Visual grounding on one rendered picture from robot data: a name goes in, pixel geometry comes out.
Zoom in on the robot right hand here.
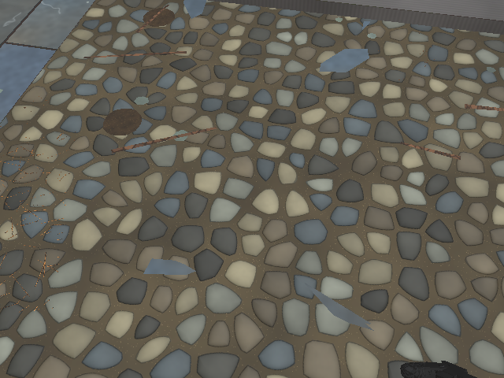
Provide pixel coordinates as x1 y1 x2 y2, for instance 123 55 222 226
400 361 477 378

